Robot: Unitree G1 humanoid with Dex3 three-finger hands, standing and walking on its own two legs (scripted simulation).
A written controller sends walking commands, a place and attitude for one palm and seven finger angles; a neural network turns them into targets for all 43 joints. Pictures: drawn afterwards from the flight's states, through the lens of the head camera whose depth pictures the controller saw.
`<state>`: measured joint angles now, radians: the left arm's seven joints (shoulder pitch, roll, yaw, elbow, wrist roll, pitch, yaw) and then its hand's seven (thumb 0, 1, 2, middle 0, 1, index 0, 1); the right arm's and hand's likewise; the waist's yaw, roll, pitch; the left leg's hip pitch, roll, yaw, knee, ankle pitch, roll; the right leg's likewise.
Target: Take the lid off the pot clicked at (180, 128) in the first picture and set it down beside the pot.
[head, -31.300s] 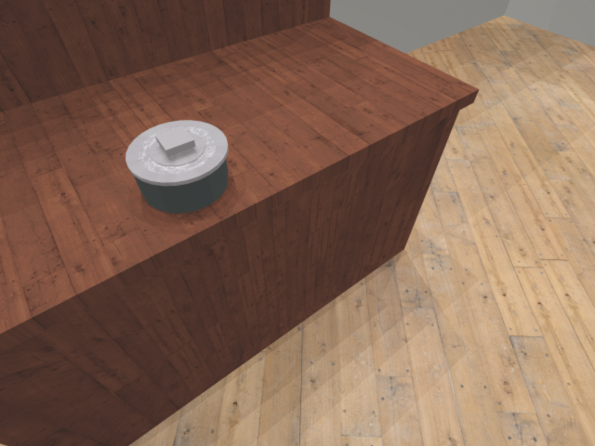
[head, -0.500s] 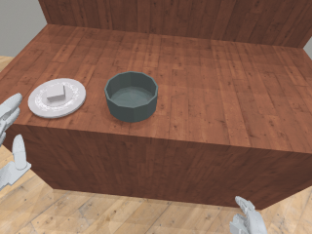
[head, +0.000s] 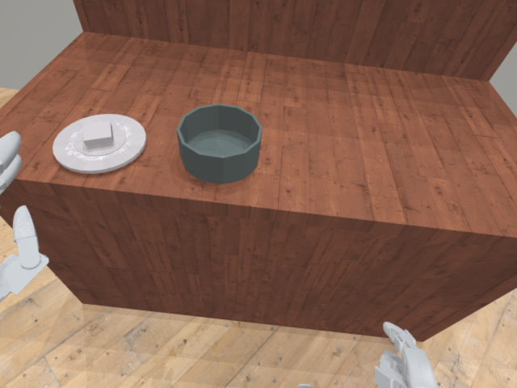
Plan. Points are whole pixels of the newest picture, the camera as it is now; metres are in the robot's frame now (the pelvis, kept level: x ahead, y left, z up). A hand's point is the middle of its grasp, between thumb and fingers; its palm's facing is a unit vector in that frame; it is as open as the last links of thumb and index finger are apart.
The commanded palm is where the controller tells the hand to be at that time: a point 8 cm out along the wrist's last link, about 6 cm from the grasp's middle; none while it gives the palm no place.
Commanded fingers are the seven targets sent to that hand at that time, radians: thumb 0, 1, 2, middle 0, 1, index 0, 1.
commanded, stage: step back with the hand held close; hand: left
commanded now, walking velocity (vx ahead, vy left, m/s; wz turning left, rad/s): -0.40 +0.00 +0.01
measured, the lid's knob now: (98, 133) +0.56 +0.36 +0.04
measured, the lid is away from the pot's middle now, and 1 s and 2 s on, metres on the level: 0.25 0.25 0.25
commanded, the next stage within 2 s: stop stepping back and stand still in 1.04 s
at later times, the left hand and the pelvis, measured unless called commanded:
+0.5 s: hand (31, 296) +0.16 +0.22 +0.20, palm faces +0.39 -0.80 -0.46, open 7.4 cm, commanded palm +0.09 +0.27 +0.22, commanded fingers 0.00 0.90 0.90 -0.20 -0.30 -0.20 -0.30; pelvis -0.03 -0.01 -0.01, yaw +1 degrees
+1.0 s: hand out of the picture +0.09 +0.23 +0.21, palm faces +0.36 -0.86 -0.37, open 7.4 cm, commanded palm +0.02 +0.28 +0.22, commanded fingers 0.00 0.90 0.90 -0.20 -0.30 -0.20 -0.30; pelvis -0.10 +0.00 +0.01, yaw +1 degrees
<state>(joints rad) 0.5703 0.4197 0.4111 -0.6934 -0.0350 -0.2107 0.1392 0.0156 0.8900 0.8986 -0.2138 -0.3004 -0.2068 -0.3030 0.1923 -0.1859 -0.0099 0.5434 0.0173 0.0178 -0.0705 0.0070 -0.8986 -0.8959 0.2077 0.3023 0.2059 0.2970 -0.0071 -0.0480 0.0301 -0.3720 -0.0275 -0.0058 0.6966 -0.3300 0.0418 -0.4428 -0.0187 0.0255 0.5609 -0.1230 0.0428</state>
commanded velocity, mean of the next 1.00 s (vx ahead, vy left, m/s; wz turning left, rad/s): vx -0.40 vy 0.00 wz -0.01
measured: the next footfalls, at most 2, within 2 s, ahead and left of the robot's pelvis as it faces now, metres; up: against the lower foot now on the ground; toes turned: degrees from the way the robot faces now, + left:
right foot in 0.88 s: -0.06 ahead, -0.13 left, +0.00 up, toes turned +6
left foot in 1.36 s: -0.03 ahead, +0.10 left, +0.01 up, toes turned -3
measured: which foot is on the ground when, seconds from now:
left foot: down 0.00-1.00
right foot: down 0.00-0.72, up 0.74-0.86, down 0.88-1.00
